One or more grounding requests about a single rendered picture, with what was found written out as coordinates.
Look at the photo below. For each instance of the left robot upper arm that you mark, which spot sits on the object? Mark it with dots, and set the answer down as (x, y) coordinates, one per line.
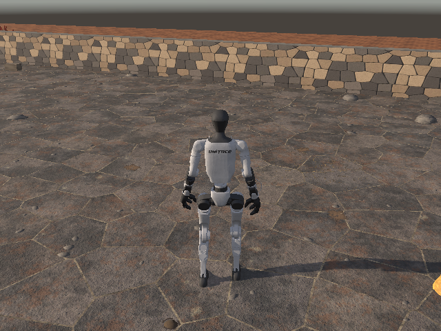
(198, 146)

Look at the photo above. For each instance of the right robot foot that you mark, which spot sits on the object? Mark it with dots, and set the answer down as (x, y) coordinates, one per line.
(236, 274)

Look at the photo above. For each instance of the left robot shin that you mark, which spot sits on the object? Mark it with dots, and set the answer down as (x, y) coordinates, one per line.
(203, 253)

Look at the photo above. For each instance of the left robot forearm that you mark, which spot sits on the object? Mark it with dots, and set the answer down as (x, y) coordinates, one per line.
(189, 181)

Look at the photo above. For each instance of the left robot hand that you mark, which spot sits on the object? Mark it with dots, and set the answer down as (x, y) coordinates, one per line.
(185, 199)

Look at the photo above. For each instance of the right robot forearm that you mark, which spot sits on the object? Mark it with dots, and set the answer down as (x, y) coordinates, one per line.
(251, 184)

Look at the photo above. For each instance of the right robot hand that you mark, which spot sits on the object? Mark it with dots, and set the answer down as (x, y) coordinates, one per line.
(256, 205)

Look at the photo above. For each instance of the right robot upper arm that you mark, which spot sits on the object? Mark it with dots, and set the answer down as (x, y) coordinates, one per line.
(244, 157)

